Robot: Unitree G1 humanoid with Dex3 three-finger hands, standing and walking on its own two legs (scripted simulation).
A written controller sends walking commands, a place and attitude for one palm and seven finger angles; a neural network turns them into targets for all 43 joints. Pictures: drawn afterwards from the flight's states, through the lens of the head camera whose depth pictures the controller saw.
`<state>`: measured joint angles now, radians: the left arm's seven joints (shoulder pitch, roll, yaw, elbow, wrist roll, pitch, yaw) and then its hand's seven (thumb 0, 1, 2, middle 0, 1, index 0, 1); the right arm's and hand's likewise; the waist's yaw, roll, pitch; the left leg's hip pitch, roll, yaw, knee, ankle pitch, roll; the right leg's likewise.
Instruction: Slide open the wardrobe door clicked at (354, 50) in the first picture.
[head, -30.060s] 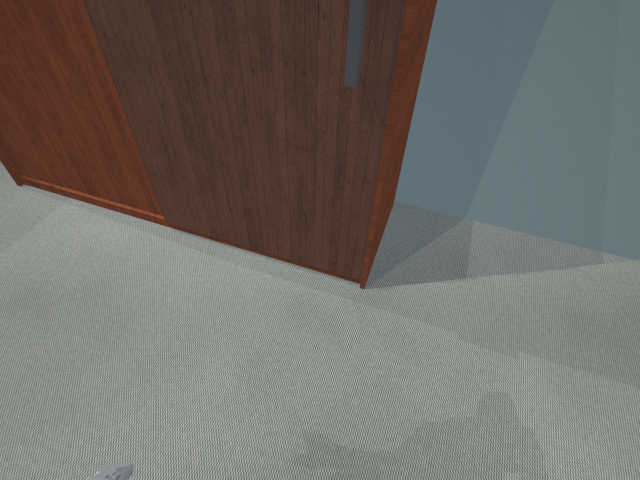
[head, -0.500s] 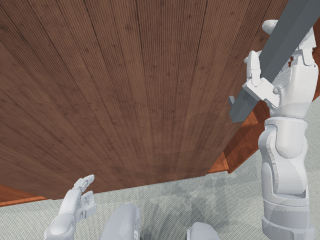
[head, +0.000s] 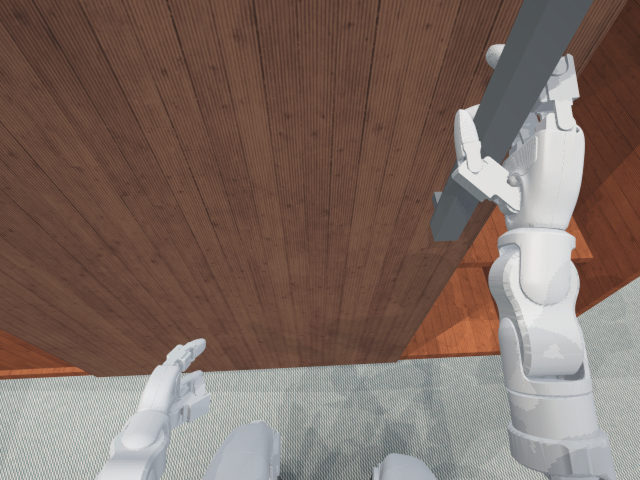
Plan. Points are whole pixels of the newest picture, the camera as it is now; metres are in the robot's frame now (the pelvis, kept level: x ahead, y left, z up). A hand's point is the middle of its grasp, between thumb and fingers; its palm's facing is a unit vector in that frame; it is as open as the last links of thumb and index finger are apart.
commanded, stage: step sideways, sliding the door along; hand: right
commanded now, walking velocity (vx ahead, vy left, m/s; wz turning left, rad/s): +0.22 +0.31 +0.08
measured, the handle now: (483, 119) +0.40 -0.14 +0.23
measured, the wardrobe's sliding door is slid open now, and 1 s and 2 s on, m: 0.35 0.56 0.56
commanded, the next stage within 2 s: stop walking and hold the door there in 1.00 s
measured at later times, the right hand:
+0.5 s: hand (290, 164) +0.35 +0.03 +0.22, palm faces +0.10 +0.99 -0.03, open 7.3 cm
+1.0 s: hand (213, 159) +0.35 +0.10 +0.22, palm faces +0.37 +0.93 -0.08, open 7.1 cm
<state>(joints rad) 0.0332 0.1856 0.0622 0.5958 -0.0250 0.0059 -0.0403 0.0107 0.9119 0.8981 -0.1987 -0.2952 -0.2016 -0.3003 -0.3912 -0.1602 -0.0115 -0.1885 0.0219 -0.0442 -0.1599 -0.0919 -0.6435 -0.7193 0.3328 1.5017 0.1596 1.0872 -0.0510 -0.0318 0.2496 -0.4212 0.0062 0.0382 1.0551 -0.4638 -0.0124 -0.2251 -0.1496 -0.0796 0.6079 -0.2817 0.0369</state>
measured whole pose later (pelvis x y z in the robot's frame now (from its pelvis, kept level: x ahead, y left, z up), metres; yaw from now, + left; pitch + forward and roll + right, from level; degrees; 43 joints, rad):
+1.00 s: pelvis -0.06 +0.33 -0.01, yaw +0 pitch -5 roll +2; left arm 0.14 0.23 0.04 0.71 -0.06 0.01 0.02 0.01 0.91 0.90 -0.20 -0.30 -0.20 -0.30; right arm -0.70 -0.34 -0.16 0.25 0.07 0.01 -0.18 -0.06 -0.63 -0.81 0.46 1.40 0.18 1.22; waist -0.10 -0.01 0.22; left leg -0.32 0.05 0.07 0.94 -0.39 0.01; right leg -0.25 -0.09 -0.10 0.63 -0.28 -0.02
